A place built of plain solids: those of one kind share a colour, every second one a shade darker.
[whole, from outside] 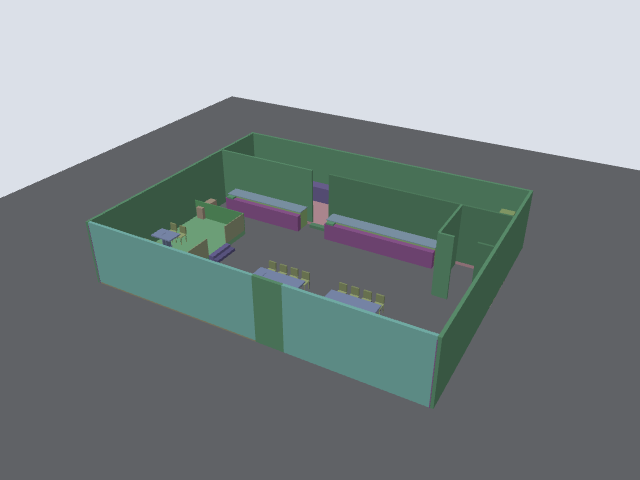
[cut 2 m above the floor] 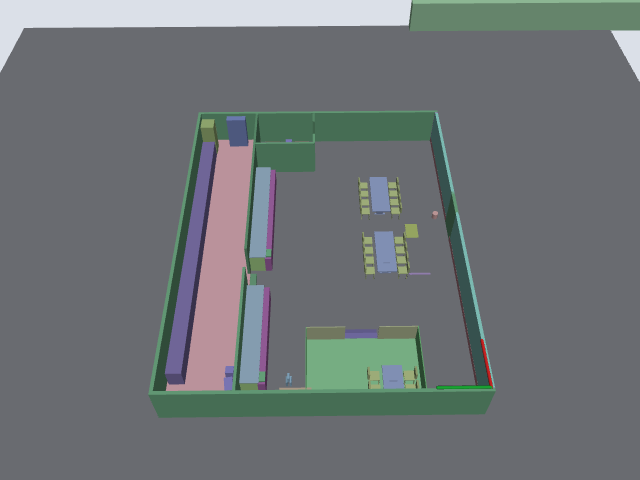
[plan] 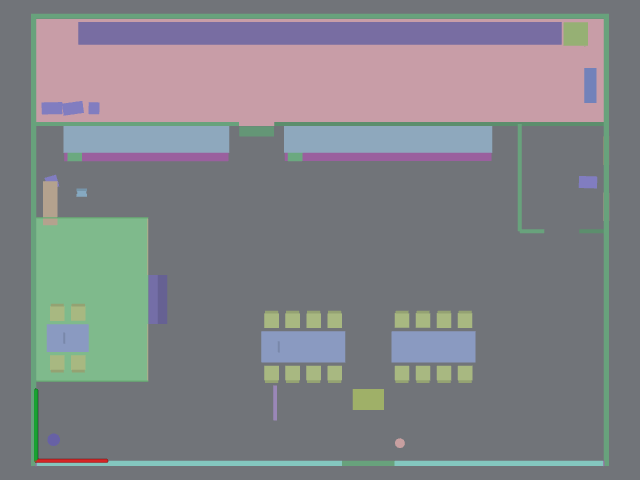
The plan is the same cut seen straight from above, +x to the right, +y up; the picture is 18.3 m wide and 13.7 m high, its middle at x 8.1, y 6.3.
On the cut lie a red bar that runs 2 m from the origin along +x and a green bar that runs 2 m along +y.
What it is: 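A works or school canteen of the 2010s to 2020s; 16.2 x 12.6 m, ceiling 3.2 m, a street door 0.95 x 2.1 m in the glazed front; tables 0.75 m, chairs 0.45 m, bar tops 1.06 m, a counter 1.0 m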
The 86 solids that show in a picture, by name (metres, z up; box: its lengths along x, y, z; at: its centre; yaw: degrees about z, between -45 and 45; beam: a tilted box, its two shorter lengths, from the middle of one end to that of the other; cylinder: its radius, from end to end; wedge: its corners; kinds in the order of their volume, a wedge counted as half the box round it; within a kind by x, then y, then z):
{
 "wall_1": {"box": [0.15, 12.91, 3.26], "at": [-0.07, 6.3, 1.58]},
 "wall_2": {"box": [5.79, 0.12, 3.26], "at": [2.9, 9.61, 1.58]},
 "wall_3": {"box": [16.5, 0.15, 3.26], "at": [8.1, 12.69, 1.58]},
 "wall_4": {"box": [1.5, 0.15, 3.26], "at": [9.48, -0.07, 1.58]},
 "wall_5": {"box": [9.41, 0.12, 3.26], "at": [11.49, 9.61, 1.58]},
 "wall_6": {"box": [0.12, 3.06, 3.26], "at": [13.8, 8.08, 1.58]},
 "wall_7": {"box": [0.7, 0.12, 3.26], "at": [14.15, 6.55, 1.58]},
 "wall_8": {"box": [0.7, 0.12, 3.26], "at": [15.85, 6.55, 1.58]},
 "wall_9": {"box": [0.15, 6.85, 3.26], "at": [16.27, 3.27, 1.58]},
 "wall_10": {"box": [0.15, 3.3, 3.26], "at": [16.27, 8.05, 1.58]},
 "wall_11": {"box": [0.15, 3.36, 3.26], "at": [16.27, 11.08, 1.58]},
 "street_hedge_1": {"box": [0.6, 16.6, 2.25], "at": [27.7, -8.3, 1.07]},
 "zone_back_1": {"box": [16.2, 3.06, 0.22], "at": [8.1, 11.08, 0.06]},
 "back_worktop_1": {"box": [13.8, 0.65, 0.95], "at": [8.1, 12.2, 0.59]},
 "counter_1": {"box": [4.69, 0.7, 1.05], "at": [3.15, 9.2, 0.47]},
 "counter_2": {"box": [5.91, 0.7, 1.05], "at": [10.04, 9.2, 0.47]},
 "window_wall_1": {"box": [8.88, 0.15, 3.26], "at": [4.44, -0.07, 1.58]},
 "window_wall_2": {"box": [6.12, 0.15, 3.26], "at": [13.14, -0.07, 1.58]},
 "dais_1": {"box": [3.2, 4.7, 0.35], "at": [1.6, 4.6, 0.12]},
 "tray_rail_1": {"box": [4.69, 0.3, 0.94], "at": [3.15, 8.7, 0.42]},
 "tray_rail_2": {"box": [5.91, 0.3, 0.94], "at": [10.04, 8.7, 0.42]},
 "back_fridge_1": {"box": [0.7, 0.68, 1.9], "at": [15.4, 12.18, 1.07]},
 "shelf_1": {"box": [0.35, 1.0, 1.95], "at": [15.81, 10.71, 1.09]},
 "recycling_station_1": {"box": [0.42, 1.26, 1.0], "at": [0.4, 7.35, 0.45]},
 "meeting_table_1": {"box": [1.2, 0.8, 0.07], "at": [0.9, 3.5, 1.01]},
 "meeting_table_2": {"box": [2.4, 0.9, 0.07], "at": [7.62, 3.25, 0.71]},
 "meeting_table_3": {"box": [2.4, 0.9, 0.07], "at": [11.34, 3.25, 0.71]},
 "counter_top_1": {"box": [4.73, 0.78, 0.04], "at": [3.15, 9.18, 1.02]},
 "counter_top_2": {"box": [5.95, 0.78, 0.04], "at": [10.04, 9.18, 1.02]},
 "side_chair_1": {"box": [0.42, 0.42, 0.04], "at": [0.6, 2.8, 0.73]},
 "side_chair_2": {"box": [0.42, 0.42, 0.04], "at": [0.6, 4.2, 0.73]},
 "side_chair_3": {"box": [0.38, 0.08, 0.38], "at": [0.6, 4.44, 0.95]},
 "side_chair_4": {"box": [0.42, 0.42, 0.04], "at": [1.2, 2.8, 0.73]},
 "side_chair_5": {"box": [0.42, 0.42, 0.04], "at": [1.2, 4.2, 0.73]},
 "side_chair_6": {"box": [0.38, 0.08, 0.38], "at": [1.2, 4.44, 0.95]},
 "side_chair_7": {"box": [0.42, 0.42, 0.04], "at": [6.72, 2.5, 0.43]},
 "side_chair_8": {"box": [0.42, 0.42, 0.04], "at": [6.72, 4.0, 0.43]},
 "side_chair_9": {"box": [0.38, 0.08, 0.38], "at": [6.72, 4.24, 0.65]},
 "side_chair_10": {"box": [0.42, 0.42, 0.04], "at": [7.32, 2.5, 0.43]},
 "side_chair_11": {"box": [0.42, 0.42, 0.04], "at": [7.32, 4.0, 0.43]},
 "side_chair_12": {"box": [0.38, 0.08, 0.38], "at": [7.32, 4.24, 0.65]},
 "side_chair_13": {"box": [0.42, 0.42, 0.04], "at": [7.92, 2.5, 0.43]},
 "side_chair_14": {"box": [0.42, 0.42, 0.04], "at": [7.92, 4.0, 0.43]},
 "side_chair_15": {"box": [0.38, 0.08, 0.38], "at": [7.92, 4.24, 0.65]},
 "side_chair_16": {"box": [0.42, 0.42, 0.04], "at": [8.52, 2.5, 0.43]},
 "side_chair_17": {"box": [0.42, 0.42, 0.04], "at": [8.52, 4.0, 0.43]},
 "side_chair_18": {"box": [0.38, 0.08, 0.38], "at": [8.52, 4.24, 0.65]},
 "side_chair_19": {"box": [0.38, 0.08, 0.38], "at": [10.44, 2.26, 0.65]},
 "side_chair_20": {"box": [0.42, 0.42, 0.04], "at": [10.44, 2.5, 0.43]},
 "side_chair_21": {"box": [0.42, 0.42, 0.04], "at": [10.44, 4.0, 0.43]},
 "side_chair_22": {"box": [0.38, 0.08, 0.38], "at": [10.44, 4.24, 0.65]},
 "side_chair_23": {"box": [0.38, 0.08, 0.38], "at": [11.04, 2.26, 0.65]},
 "side_chair_24": {"box": [0.42, 0.42, 0.04], "at": [11.04, 2.5, 0.43]},
 "side_chair_25": {"box": [0.42, 0.42, 0.04], "at": [11.04, 4.0, 0.43]},
 "side_chair_26": {"box": [0.38, 0.08, 0.38], "at": [11.04, 4.24, 0.65]},
 "side_chair_27": {"box": [0.38, 0.08, 0.38], "at": [11.64, 2.26, 0.65]},
 "side_chair_28": {"box": [0.42, 0.42, 0.04], "at": [11.64, 2.5, 0.43]},
 "side_chair_29": {"box": [0.42, 0.42, 0.04], "at": [11.64, 4.0, 0.43]},
 "side_chair_30": {"box": [0.38, 0.08, 0.38], "at": [11.64, 4.24, 0.65]},
 "side_chair_31": {"box": [0.38, 0.08, 0.38], "at": [12.24, 2.26, 0.65]},
 "side_chair_32": {"box": [0.42, 0.42, 0.04], "at": [12.24, 2.5, 0.43]},
 "side_chair_33": {"box": [0.42, 0.42, 0.04], "at": [12.24, 4.0, 0.43]},
 "side_chair_34": {"box": [0.38, 0.08, 0.38], "at": [12.24, 4.24, 0.65]},
 "box_cardboard_1": {"box": [0.34, 0.35, 0.27], "at": [0.45, 7.95, 0.09], "yaw": 16.0},
 "box_cardboard_2": {"box": [0.59, 0.35, 0.27], "at": [0.45, 10.06, 0.26], "yaw": 1.0},
 "box_cardboard_3": {"box": [0.59, 0.35, 0.36], "at": [1.05, 10.06, 0.3], "yaw": 7.8},
 "box_cardboard_4": {"box": [0.31, 0.34, 0.42], "at": [1.65, 10.06, 0.33], "yaw": -1.1},
 "box_cardboard_5": {"box": [0.52, 0.35, 0.39], "at": [15.75, 7.95, 0.14], "yaw": -1.5},
 "stallriser_1": {"box": [8.88, 0.05, 0.35], "at": [4.44, -0.02, 0.12]},
 "stallriser_2": {"box": [6.12, 0.05, 0.35], "at": [13.14, -0.02, 0.12]},
 "dais_rail_end_1": {"box": [3.2, 0.04, 1.0], "at": [1.6, 2.27, 0.75]},
 "dais_rail_end_2": {"box": [3.2, 0.04, 1.0], "at": [1.6, 6.93, 0.75]},
 "dais_steps_1": {"box": [0.27, 1.4, 0.35], "at": [3.33, 4.6, 0.12]},
 "dais_steps_2": {"box": [0.27, 1.4, 0.2], "at": [3.6, 4.6, 0.05]},
 "front_foot_1": {"box": [8.88, 0.15, 0.12], "at": [4.44, -0.07, 0.01]},
 "dais_rail_front_1": {"box": [0.04, 1.65, 1.0], "at": [3.18, 3.08, 0.75]},
 "dais_rail_front_2": {"box": [0.04, 1.65, 1.0], "at": [3.18, 6.12, 0.75]},
 "back_step_1": {"box": [1.0, 0.3, 0.22], "at": [6.29, 9.4, 0.06]},
 "front_corner_1": {"box": [0.04, 0.17, 3.11], "at": [0.0, -0.07, 1.5]},
 "front_corner_2": {"box": [0.04, 0.17, 3.11], "at": [16.2, -0.07, 1.5]},
 "plant_pot_1": {"cylinder": 0.18, "from": [0.5, 0.6, 0.0], "to": [0.5, 0.6, 0.38]},
 "door_mat_1": {"box": [0.9, 0.6, 0.07], "at": [9.48, 1.75, -0.02]},
 "tray_stack_1": {"box": [0.42, 0.3, 0.1], "at": [1.1, 8.7, 0.94]},
 "tray_stack_2": {"box": [0.42, 0.3, 0.1], "at": [7.39, 8.7, 0.94]},
 "bin_waste_1": {"cylinder": 0.14, "from": [10.38, 0.5, 0.0], "to": [10.38, 0.5, 0.31]},
 "cable_protector_1": {"box": [0.1, 1.0, 0.07], "at": [6.82, 1.65, -0.01]}
}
